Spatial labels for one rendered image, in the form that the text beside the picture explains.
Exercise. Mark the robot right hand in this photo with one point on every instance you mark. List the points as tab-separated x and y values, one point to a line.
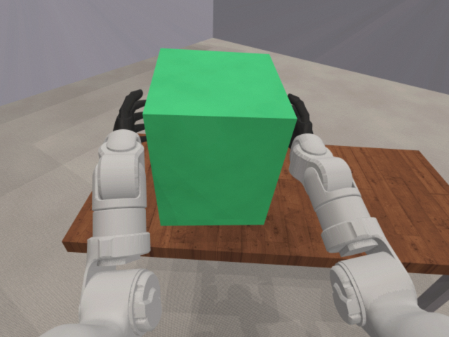
303	124

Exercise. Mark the robot left hand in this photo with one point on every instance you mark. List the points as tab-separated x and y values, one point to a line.
127	118

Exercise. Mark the robot right upper arm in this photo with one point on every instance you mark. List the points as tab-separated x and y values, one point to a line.
374	292

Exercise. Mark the robot left upper arm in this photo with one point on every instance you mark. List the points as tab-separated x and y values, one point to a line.
117	303

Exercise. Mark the left robot forearm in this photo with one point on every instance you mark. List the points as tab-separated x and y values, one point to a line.
119	199

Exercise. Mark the right robot forearm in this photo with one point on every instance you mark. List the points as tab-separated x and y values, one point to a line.
345	221

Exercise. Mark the table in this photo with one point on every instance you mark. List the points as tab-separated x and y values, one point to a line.
400	188

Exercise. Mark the carton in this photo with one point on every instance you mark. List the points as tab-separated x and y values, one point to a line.
218	126

